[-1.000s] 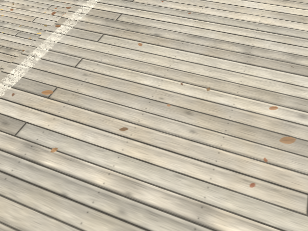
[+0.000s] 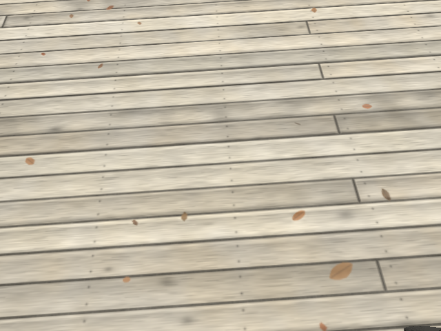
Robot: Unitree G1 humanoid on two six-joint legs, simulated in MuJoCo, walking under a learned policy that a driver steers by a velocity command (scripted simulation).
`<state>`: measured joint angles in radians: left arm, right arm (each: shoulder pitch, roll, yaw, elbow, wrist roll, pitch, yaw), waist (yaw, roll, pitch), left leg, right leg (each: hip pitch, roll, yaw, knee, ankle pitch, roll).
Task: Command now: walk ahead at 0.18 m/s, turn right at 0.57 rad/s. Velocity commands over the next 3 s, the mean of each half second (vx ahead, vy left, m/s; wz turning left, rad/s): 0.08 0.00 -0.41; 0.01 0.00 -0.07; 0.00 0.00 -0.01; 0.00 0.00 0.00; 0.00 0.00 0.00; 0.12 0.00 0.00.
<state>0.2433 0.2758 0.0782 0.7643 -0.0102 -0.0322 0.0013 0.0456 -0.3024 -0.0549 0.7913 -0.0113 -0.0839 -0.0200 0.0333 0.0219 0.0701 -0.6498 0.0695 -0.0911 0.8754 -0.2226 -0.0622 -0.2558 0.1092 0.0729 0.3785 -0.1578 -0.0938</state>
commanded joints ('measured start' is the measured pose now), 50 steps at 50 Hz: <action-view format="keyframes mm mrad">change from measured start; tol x16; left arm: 1 -26 176 47 -80 -12 12 25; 9 -49 80 14 -134 11 31 40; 11 180 131 17 -108 4 27 35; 30 -78 67 -21 -100 51 44 12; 50 31 57 -18 18 18 15 19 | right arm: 1 40 -51 -7 -43 3 8 2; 10 130 -216 -51 -64 -49 3 -5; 50 113 -64 -5 173 9 74 -11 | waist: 1 -25 -110 -190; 8 -73 -150 -177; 11 6 233 -375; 26 -19 114 -159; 28 -100 -202 -145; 50 -50 -24 -87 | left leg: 1 188 -80 57 -175 180 -18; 7 257 -94 1 -403 163 21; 10 762 343 -422 -458 846 319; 11 762 407 -568 -487 671 391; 14 547 226 -276 -519 354 298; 22 452 157 -108 -563 272 301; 28 281 -45 101 -394 -119 61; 50 498 -9 54 -408 224 51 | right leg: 1 1 -190 116 -14 589 -113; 8 59 -161 307 190 235 -29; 9 -33 -87 233 379 45 19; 10 -261 62 120 607 -558 83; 11 -333 -6 110 775 -581 121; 15 -302 -76 63 847 -361 171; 25 82 -88 -83 86 -66 101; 27 198 -234 94 -16 36 21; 29 -46 -310 185 -79 -182 -59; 50 29 -153 14 30 121 50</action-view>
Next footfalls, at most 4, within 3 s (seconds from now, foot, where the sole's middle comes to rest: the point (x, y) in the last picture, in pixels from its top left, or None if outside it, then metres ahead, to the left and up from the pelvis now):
0.18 left None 0.24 0.13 -0.78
0.54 right None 0.13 -0.10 -0.78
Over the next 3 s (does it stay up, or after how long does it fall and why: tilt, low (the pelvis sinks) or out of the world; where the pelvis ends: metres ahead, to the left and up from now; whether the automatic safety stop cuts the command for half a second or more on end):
stays up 0.21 0.03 -0.02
